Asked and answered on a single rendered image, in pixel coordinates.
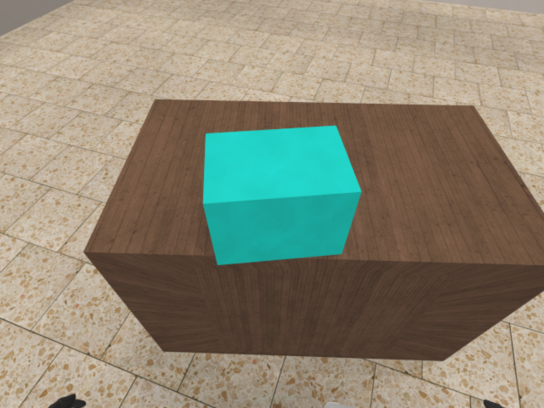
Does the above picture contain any pedestal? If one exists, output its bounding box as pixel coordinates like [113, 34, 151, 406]
[83, 99, 544, 361]

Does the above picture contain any carton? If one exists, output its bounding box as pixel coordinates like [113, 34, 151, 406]
[203, 126, 361, 265]

